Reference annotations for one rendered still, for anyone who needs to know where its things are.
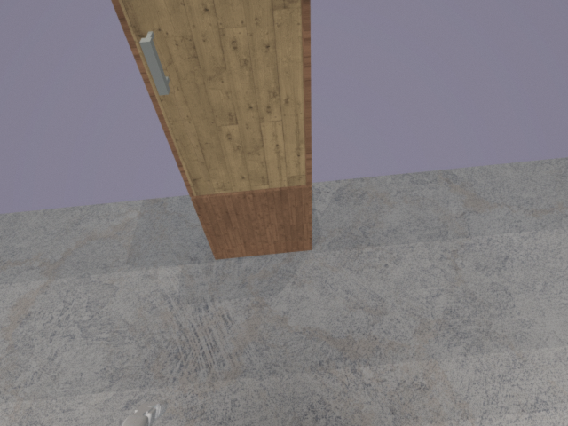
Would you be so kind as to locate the cupboard door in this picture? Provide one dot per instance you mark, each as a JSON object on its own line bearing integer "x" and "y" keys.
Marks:
{"x": 235, "y": 110}

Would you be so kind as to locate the robot left hand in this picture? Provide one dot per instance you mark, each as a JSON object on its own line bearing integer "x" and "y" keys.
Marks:
{"x": 146, "y": 414}

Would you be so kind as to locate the handle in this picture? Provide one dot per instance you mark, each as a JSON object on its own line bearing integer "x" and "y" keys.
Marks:
{"x": 161, "y": 81}

